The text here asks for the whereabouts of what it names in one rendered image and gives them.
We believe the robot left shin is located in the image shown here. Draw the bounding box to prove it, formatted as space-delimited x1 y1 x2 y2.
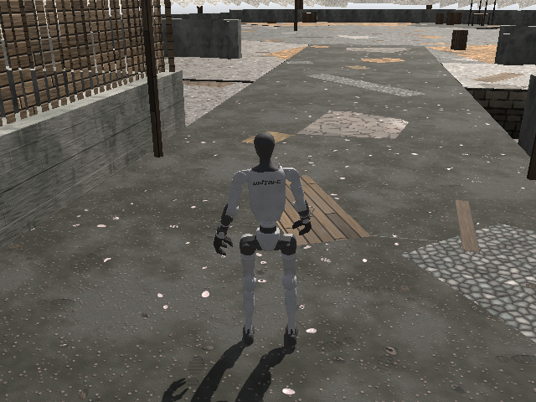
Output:
243 277 255 333

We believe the robot right hand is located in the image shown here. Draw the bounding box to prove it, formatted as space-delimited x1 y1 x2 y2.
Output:
292 220 312 235

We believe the robot right forearm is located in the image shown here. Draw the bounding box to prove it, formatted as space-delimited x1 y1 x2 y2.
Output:
298 200 311 224

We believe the robot right foot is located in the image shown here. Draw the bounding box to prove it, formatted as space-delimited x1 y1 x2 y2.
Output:
286 323 298 347

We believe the robot left forearm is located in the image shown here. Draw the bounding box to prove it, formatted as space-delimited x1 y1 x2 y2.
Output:
216 204 234 239

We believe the robot left hand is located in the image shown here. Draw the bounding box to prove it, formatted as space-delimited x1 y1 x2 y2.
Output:
214 235 233 255

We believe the right robot upper arm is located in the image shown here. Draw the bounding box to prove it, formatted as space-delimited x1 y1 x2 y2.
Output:
283 167 307 212

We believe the left robot upper arm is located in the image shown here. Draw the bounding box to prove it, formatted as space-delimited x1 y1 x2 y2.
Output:
225 169 249 217

